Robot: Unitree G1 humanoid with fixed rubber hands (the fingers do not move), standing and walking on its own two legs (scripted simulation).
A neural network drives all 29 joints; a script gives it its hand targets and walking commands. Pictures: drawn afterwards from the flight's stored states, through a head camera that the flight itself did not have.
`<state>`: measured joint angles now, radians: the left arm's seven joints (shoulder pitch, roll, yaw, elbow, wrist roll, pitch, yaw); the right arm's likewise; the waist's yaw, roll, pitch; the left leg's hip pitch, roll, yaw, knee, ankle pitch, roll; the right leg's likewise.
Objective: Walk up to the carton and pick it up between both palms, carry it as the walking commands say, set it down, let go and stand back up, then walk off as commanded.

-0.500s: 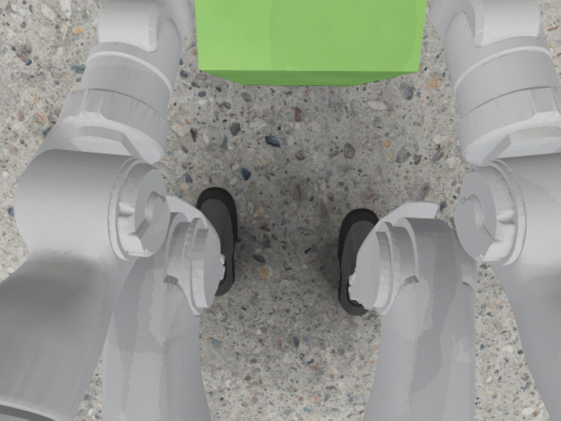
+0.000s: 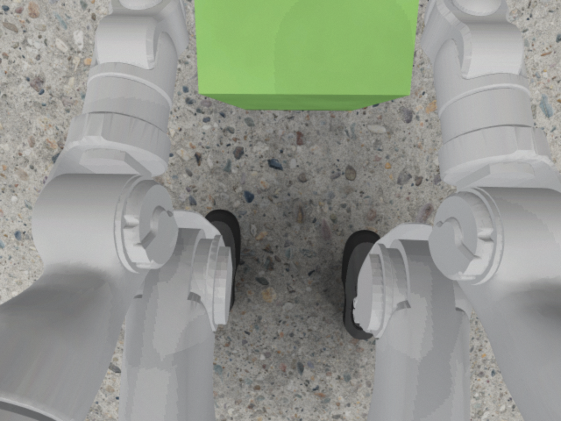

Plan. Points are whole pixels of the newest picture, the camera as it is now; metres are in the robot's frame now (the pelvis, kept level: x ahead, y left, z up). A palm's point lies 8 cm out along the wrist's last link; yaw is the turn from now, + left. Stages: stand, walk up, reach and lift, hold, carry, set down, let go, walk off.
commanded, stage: reach and lift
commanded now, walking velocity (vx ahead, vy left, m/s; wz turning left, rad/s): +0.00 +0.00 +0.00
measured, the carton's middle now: out of the picture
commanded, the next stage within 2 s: none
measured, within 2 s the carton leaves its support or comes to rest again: leaves its support in 0.18 s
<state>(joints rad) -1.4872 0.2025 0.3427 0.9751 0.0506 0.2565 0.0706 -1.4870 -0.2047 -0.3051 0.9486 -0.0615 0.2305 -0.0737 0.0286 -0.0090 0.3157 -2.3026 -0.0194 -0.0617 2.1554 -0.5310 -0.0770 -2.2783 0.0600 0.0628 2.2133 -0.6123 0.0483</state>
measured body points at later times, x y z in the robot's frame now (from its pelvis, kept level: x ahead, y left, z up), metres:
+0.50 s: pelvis +0.00 +0.00 +0.04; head +0.35 +0.01 +0.32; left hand +0.56 +0.15 -0.10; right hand +0.58 -0.11 -0.09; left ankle +0.12 +0.14 -0.33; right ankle +0.10 -0.13 -0.33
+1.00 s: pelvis +0.01 +0.00 +0.07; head +0.34 +0.00 +0.37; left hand +0.55 +0.15 -0.04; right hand +0.57 -0.12 -0.04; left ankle +0.12 +0.14 -0.33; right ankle +0.10 -0.13 -0.33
